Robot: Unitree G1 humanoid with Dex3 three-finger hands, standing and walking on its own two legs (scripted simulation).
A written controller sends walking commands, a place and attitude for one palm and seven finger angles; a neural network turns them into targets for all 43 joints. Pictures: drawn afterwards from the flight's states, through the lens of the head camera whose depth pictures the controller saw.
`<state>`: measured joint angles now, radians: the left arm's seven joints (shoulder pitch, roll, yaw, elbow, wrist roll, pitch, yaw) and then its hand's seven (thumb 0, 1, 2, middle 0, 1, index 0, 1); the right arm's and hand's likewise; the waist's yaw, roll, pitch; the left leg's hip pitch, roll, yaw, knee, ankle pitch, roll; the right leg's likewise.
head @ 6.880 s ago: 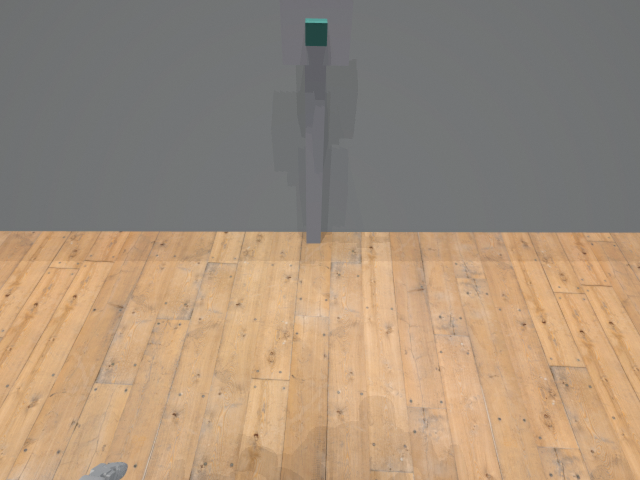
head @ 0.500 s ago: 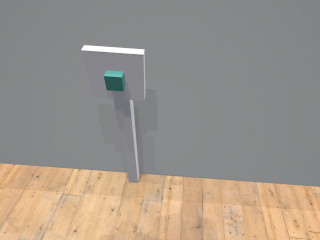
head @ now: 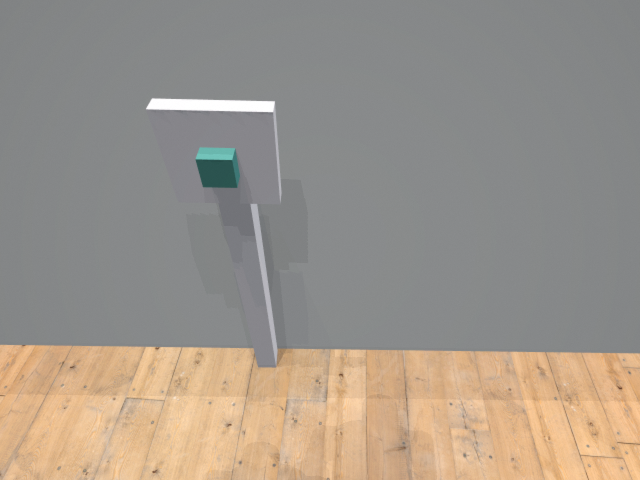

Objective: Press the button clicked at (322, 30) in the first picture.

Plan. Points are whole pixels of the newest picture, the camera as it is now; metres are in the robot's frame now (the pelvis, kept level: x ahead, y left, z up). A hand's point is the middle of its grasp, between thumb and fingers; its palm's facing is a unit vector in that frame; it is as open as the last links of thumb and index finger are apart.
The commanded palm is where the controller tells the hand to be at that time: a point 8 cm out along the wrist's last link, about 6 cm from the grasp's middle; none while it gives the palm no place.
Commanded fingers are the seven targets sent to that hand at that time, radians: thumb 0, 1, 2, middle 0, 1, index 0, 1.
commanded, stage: look again from close up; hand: left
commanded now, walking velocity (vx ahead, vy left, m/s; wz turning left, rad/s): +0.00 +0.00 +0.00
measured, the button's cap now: (219, 166) +0.53 +0.20 +0.09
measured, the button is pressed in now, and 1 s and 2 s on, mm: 0 0 0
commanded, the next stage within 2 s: shuffle to correct the standing spot in 0.46 s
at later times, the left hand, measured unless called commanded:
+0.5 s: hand out of the picture +0.02 +0.15 -0.17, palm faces +0.03 -0.97 -0.23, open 7.3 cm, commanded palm none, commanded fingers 0.00 0.90 0.90 -0.20 -0.30 -0.20 -0.30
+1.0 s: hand out of the picture +0.04 +0.13 -0.18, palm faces +0.06 -0.98 -0.19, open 7.3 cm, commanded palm none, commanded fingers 0.00 0.90 0.90 -0.20 -0.30 -0.20 -0.30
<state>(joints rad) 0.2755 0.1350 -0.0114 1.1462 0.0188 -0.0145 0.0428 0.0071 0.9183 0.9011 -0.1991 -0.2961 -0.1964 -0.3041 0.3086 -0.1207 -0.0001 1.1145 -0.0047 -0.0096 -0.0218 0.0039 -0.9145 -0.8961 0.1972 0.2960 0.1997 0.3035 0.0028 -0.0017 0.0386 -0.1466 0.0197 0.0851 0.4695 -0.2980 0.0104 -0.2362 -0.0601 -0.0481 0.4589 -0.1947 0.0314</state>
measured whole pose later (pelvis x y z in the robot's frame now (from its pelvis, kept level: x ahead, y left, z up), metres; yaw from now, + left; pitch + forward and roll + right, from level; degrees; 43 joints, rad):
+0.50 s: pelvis +0.01 -0.03 +0.00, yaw +0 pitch -2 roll +1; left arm 0.26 0.14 -0.01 1.12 0.01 -0.02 0.02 0.01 0.92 0.90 -0.20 -0.30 -0.20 -0.30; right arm 0.30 -0.16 0.01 1.10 -0.01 -0.01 -0.02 0.00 -0.91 -0.90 0.20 0.30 0.20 0.30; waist 0.00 0.05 0.04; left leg -0.11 0.04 0.07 0.45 -0.30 -0.03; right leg -0.23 -0.04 -0.07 0.52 -0.25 -0.01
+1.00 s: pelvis +0.05 -0.04 -0.01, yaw +1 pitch -1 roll +0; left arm 0.27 0.13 0.02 1.13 0.01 -0.02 0.03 0.01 0.92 0.90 -0.20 -0.30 -0.20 -0.30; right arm 0.32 -0.12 0.01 1.13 -0.01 -0.01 -0.04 0.00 -0.91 -0.90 0.19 0.30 0.20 0.30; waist 0.01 0.01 0.07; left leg -0.10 0.07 0.06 0.51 -0.39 -0.05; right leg -0.23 -0.02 -0.08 0.59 -0.35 -0.02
